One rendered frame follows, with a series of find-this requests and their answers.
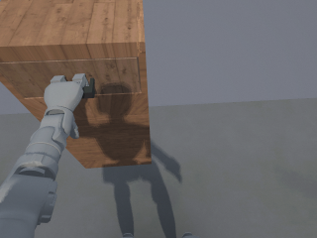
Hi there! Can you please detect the handle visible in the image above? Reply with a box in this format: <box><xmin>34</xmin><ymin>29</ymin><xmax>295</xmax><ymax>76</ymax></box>
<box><xmin>82</xmin><ymin>77</ymin><xmax>95</xmax><ymax>99</ymax></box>

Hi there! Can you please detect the robot left upper arm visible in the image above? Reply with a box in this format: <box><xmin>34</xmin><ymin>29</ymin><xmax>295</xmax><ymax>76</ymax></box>
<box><xmin>0</xmin><ymin>174</ymin><xmax>58</xmax><ymax>238</ymax></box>

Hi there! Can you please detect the robot left hand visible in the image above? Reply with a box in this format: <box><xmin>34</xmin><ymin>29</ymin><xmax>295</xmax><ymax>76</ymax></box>
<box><xmin>44</xmin><ymin>73</ymin><xmax>89</xmax><ymax>139</ymax></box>

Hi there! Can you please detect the left robot forearm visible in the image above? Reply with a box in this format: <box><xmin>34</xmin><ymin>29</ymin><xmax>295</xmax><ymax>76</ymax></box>
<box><xmin>0</xmin><ymin>106</ymin><xmax>74</xmax><ymax>197</ymax></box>

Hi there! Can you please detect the drawer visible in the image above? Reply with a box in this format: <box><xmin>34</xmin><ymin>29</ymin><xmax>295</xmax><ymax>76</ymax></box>
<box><xmin>0</xmin><ymin>57</ymin><xmax>141</xmax><ymax>98</ymax></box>

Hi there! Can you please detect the cabinet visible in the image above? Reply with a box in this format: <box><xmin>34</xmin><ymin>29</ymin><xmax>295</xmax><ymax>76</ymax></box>
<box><xmin>0</xmin><ymin>0</ymin><xmax>152</xmax><ymax>169</ymax></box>

